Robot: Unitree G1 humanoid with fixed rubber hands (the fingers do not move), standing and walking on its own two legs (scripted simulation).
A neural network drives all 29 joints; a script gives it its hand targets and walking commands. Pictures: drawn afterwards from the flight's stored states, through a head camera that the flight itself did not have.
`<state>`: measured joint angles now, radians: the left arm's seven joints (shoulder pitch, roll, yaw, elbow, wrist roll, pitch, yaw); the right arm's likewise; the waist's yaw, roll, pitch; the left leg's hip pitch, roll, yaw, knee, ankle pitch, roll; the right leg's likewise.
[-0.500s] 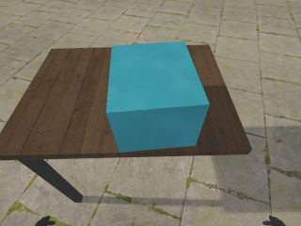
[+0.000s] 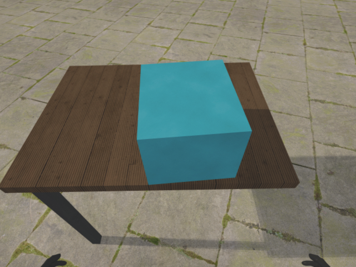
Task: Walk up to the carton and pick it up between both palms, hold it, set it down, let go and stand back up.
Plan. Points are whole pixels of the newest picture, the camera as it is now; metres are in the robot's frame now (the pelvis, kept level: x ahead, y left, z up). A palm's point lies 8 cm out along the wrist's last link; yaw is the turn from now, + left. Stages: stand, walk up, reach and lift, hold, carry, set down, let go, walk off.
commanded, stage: walk up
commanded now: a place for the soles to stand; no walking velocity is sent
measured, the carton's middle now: (187, 119) +0.51 +0.00 +0.03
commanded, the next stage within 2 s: reach and lift in 0.82 s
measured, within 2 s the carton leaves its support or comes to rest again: neither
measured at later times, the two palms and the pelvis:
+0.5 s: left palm out of the picture +0.11 +0.31 -0.09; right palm out of the picture +0.14 -0.31 -0.09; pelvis +0.02 +0.00 +0.02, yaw +1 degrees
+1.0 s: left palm (67, 253) +0.19 +0.28 -0.08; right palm out of the picture +0.16 -0.30 -0.10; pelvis +0.01 -0.01 +0.00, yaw +1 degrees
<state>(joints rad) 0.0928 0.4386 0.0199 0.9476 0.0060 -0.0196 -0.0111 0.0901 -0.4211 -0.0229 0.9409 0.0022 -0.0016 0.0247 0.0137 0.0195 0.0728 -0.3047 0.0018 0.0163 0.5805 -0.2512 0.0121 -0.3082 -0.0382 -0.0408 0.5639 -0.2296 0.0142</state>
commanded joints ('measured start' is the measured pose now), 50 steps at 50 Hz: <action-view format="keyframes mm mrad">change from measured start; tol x8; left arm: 1 -55 174 35 -29 -1 -12 -1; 41 -74 133 29 97 -4 -8 11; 42 -414 64 48 -253 -24 161 38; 44 -239 25 32 -372 -5 320 63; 50 -53 23 80 -567 82 507 33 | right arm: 1 -57 -186 -34 -24 1 -17 -5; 41 -94 -145 -18 108 -5 -19 -17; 42 -306 -5 -165 26 -132 -174 -1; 50 -50 -118 -167 -143 -44 -105 46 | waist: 1 -3 -20 -91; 43 -70 44 -78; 47 -37 -96 -95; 50 4 1 -141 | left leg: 1 9 109 -159 -194 -100 42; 18 115 120 -145 -263 171 16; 29 134 119 -134 -273 182 11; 41 105 117 -148 -305 85 8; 42 -72 6 88 -164 -211 -46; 43 -164 68 93 -203 -307 -16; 44 -185 62 96 -151 -219 -20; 47 133 15 91 -48 -101 -36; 50 145 29 72 -113 25 -27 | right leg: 1 58 -84 151 -179 -112 -59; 17 168 -88 120 -235 122 -36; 29 186 -103 117 -265 156 -30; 41 183 -93 119 -281 83 -33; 42 140 35 -71 -57 -181 -37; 44 236 64 -60 3 -97 -34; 47 34 24 -42 -91 -95 -43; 50 183 67 -65 -73 68 -43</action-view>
